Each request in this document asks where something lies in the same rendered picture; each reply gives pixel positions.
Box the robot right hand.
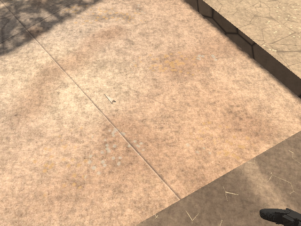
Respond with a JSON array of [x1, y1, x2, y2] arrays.
[[260, 208, 301, 226]]

